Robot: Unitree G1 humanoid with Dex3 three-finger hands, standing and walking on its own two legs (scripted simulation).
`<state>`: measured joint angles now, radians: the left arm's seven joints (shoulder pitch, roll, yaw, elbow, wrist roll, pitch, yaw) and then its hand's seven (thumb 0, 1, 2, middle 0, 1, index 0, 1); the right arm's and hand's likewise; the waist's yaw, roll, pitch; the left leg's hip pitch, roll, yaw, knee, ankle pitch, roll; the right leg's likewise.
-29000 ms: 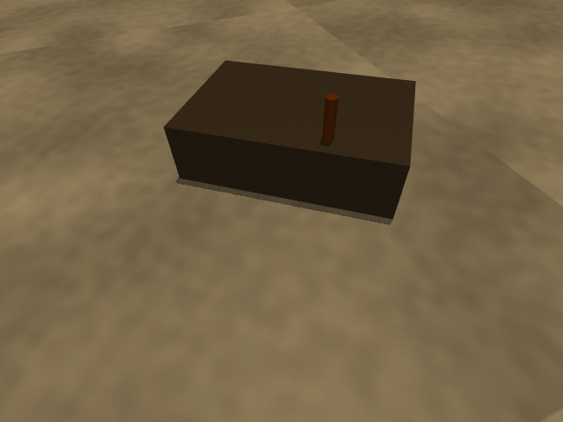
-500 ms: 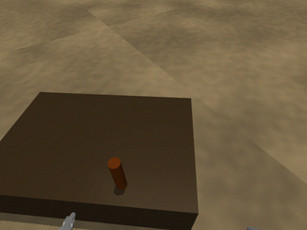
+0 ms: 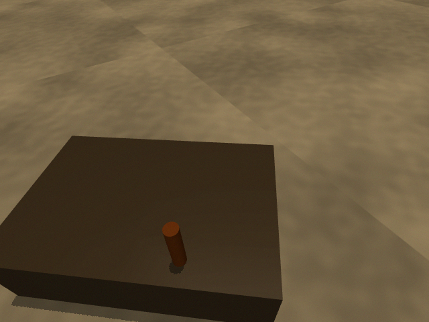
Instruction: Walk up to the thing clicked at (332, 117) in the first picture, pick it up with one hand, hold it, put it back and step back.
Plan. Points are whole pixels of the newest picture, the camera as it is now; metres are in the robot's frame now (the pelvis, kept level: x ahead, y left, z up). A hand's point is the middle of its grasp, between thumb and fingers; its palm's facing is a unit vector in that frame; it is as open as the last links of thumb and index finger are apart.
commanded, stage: home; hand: left
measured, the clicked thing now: (175, 245) +0.46 +0.18 -0.34
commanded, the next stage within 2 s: stand in 0.92 s
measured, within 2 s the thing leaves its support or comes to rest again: neither
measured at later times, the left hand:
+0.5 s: hand out of the picture +0.05 +0.26 -0.16, palm faces -0.04 -0.93 -0.35, open 17.6 cm
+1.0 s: hand out of the picture +0.09 +0.25 -0.15, palm faces -0.03 -0.93 -0.35, open 17.7 cm
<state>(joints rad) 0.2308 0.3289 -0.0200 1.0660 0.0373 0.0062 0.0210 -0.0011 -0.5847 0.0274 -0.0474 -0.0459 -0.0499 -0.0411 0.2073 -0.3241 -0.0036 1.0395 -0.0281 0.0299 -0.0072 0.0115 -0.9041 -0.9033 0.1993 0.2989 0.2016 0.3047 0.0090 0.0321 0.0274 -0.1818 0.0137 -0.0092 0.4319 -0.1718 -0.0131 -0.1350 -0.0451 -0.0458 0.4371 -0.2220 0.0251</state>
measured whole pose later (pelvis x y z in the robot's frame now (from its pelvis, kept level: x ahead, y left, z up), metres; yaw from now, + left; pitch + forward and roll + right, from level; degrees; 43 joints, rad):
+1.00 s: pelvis +0.02 +0.00 +0.01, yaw -1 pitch -3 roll +0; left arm 0.13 0.33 -0.01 1.15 0.02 0.00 0.01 0.00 -0.58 0.03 -0.05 -0.05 -0.05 -0.04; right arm 0.12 -0.35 0.01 1.13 -0.02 0.00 -0.01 0.01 -0.90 -0.90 0.20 0.30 0.20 0.30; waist 0.00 0.02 0.04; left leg -0.13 0.01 0.01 0.33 -0.15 -0.01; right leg -0.09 -0.05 -0.03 0.35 -0.20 0.03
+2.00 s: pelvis +0.03 +0.00 +0.01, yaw -1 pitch -3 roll +0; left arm 0.13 0.34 0.00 1.13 0.02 -0.01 0.00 0.01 0.90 0.90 -0.20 -0.30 -0.20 -0.30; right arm 0.11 -0.35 0.01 1.14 -0.02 0.00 0.00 0.01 -0.91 -0.90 0.20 0.30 0.20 0.30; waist 0.00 0.01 0.05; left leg -0.11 0.02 0.00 0.32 -0.16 -0.02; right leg -0.07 -0.04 -0.04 0.32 -0.20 0.02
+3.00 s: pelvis +0.04 -0.01 +0.01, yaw -1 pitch -2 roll +0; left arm 0.12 0.34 0.00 1.12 0.01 -0.01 0.00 0.01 0.90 0.90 -0.20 -0.30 -0.20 -0.30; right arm 0.11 -0.35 0.01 1.12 -0.01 0.00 0.00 0.01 -0.91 -0.90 0.20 0.30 0.20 0.30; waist 0.00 0.01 0.05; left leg -0.10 0.03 0.00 0.31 -0.17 -0.03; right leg -0.06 -0.02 -0.04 0.32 -0.22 0.01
